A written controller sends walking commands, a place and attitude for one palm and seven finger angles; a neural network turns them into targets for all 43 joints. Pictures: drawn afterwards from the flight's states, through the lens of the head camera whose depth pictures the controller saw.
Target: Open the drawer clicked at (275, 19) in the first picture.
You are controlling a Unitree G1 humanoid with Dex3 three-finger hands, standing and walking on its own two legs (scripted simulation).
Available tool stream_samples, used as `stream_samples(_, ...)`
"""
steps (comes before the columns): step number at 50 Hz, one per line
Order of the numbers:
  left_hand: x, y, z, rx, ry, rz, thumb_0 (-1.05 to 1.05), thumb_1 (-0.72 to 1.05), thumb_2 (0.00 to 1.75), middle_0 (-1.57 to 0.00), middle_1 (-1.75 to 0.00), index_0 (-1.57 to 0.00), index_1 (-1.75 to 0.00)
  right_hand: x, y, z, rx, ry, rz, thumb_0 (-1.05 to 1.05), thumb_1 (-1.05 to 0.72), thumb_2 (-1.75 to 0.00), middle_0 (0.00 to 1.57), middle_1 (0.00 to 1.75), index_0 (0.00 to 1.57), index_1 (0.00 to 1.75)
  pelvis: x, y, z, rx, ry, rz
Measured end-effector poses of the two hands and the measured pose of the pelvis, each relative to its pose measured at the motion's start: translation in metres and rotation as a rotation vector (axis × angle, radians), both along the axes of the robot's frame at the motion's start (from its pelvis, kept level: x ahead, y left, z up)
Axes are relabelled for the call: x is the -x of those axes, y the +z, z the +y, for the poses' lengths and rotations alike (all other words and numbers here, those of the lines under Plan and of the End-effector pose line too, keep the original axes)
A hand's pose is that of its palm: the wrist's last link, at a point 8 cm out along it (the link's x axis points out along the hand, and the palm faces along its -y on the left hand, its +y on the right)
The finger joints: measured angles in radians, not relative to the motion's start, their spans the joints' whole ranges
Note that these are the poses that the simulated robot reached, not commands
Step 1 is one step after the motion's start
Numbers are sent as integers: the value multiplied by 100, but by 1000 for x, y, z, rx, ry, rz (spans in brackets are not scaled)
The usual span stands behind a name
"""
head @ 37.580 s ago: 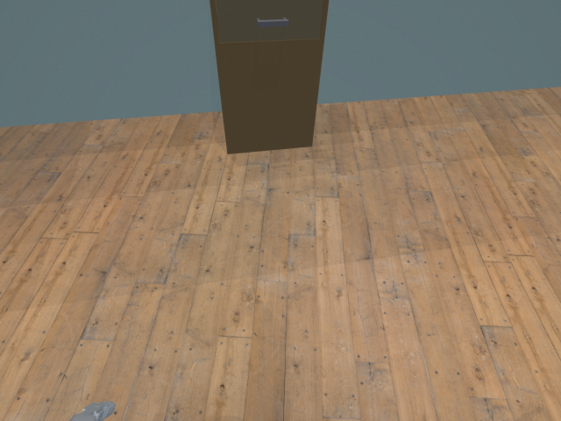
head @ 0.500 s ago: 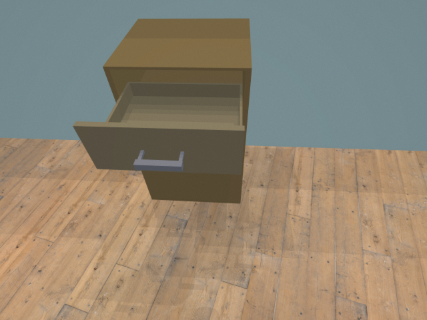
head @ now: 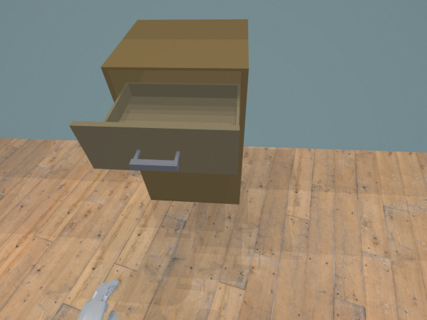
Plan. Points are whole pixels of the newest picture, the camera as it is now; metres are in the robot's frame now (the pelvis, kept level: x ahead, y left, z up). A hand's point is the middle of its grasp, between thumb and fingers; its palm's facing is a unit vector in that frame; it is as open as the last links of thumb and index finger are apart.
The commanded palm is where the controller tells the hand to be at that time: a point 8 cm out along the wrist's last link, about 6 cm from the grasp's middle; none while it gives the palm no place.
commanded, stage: raise the hand with hooked fingers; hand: left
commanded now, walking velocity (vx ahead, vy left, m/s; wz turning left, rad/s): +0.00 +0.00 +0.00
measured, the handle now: (156, 159) +0.53 +0.21 -0.05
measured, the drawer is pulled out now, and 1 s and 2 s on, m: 0.30 0.30 0.30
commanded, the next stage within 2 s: move the hooked fingers above the handle in 1.76 s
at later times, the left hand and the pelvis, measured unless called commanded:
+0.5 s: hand (103, 278) +0.19 +0.23 -0.02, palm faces +0.15 -0.04 -0.99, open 9.9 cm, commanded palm +0.17 +0.23 +0.02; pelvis -0.02 -0.02 -0.05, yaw +1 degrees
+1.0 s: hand (95, 224) +0.27 +0.26 +0.03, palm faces +0.14 -0.08 -0.99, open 12.8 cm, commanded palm +0.24 +0.25 +0.08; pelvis +0.00 +0.01 -0.02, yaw +0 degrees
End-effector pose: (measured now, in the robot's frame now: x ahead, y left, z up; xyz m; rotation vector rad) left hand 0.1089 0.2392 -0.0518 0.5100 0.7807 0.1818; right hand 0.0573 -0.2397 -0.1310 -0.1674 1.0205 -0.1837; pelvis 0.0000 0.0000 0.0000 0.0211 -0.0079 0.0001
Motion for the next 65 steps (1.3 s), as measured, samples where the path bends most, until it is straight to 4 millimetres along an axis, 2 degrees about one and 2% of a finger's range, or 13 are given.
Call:
stream_samples(4, -64, 63, -6, -337, -239, -292, 1, 83, 86, -21, -35, -21, -35, -61, 18, -16, 24, 47, -245, 2, -92, -90, 20, 30, 20, 30, 9, -8, -2, -12, -5, 48)
stream_samples(7, -77, 80, -19, -535, -378, -385, 1, 77, 84, -21, -39, -21, -39, -100, 38, -24, 28, 79, -360, 2, -92, -90, 20, 30, 20, 30, 13, -13, -6, -22, -33, 85)
stream_samples(12, -45, 50, -39, -653, -538, -315, 0, 66, 79, -22, -45, -22, -45, -145, 58, -27, 46, 181, -389, 1, -91, -90, 20, 30, 20, 30, 17, -22, -16, -36, -45, 135)
stream_samples(15, -17, 29, -40, -702, -575, -251, 0, 58, 76, -23, -50, -23, -50, -164, 56, -23, 73, 255, -360, 1, -91, -90, 20, 30, 20, 30, 19, -29, -21, -36, -27, 163)
stream_samples(18, -7, 28, -31, -780, -576, -267, 0, 50, 73, -25, -55, -25, -54, -176, 45, -12, 80, 305, -333, 1, -91, -90, 20, 30, 20, 30, 20, -38, -25, -30, -5, 183)
stream_samples(23, -37, 65, -14, -948, -543, -464, 0, 38, 68, -27, -62, -27, -62, -176, 18, 14, 9, 328, -317, 1, -91, -90, 20, 30, 20, 30, 21, -50, -25, -15, 19, 194)
stream_samples(26, -66, 86, -7, -1013, -502, -525, 0, 31, 65, -27, -67, -27, -67, -162, 3, 28, -60, 303, -284, 1, -91, -90, 20, 30, 20, 30, 21, -51, -22, -7, 23, 187)
stream_samples(29, -89, 97, -3, -994, -454, -465, 0, 24, 62, -27, -71, -27, -71, -140, -6, 35, -119, 243, -221, 1, -91, -90, 20, 30, 20, 30, 18, -43, -17, -8, 10, 175)
stream_samples(34, -98, 97, -9, -868, -509, -339, 0, 14, 57, -27, -78, -27, -78, -104, -4, 27, -110, 171, -116, 1, -91, -90, 20, 30, 20, 30, 9, -26, -10, -14, -11, 147)
stream_samples(39, -95, 97, -11, -835, -618, -364, 0, 2, 52, -29, -86, -29, -86, -88, 1, 7, -14, 159, -48, 2, -91, -90, 20, 30, 20, 30, 3, -20, -3, -3, -8, 131)
stream_samples(47, -122, 125, 14, -950, -549, -520, 0, -17, 44, -30, -98, -30, -98, -108, 10, -2, 40, 136, -81, 2, -91, -90, 20, 30, 20, 30, -1, -19, 9, 12, 3, 134)
stream_samples(57, -159, 151, 14, -910, -540, -452, -1, -39, 35, -31, -112, -31, -112, -150, 32, 37, -46, 161, -193, 1, -91, -90, 20, 30, 20, 30, -10, -9, 19, 12, 1, 89)
stream_samples(65, -174, 173, 24, -933, -583, -453, 0, -47, 31, -32, -118, -32, -118, -159, 37, 56, -63, 219, -174, 1, -91, -90, 20, 30, 20, 30, -14, -2, 17, 20, 17, 64)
